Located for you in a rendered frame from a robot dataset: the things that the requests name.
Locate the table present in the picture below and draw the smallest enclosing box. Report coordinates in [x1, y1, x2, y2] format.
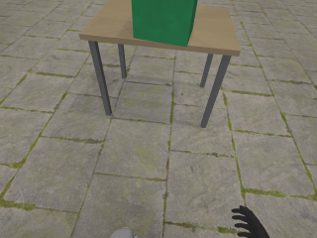
[78, 0, 241, 128]

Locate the carton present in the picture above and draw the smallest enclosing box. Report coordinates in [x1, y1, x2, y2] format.
[131, 0, 198, 47]

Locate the robot right hand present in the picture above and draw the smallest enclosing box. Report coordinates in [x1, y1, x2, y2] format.
[231, 205, 270, 238]

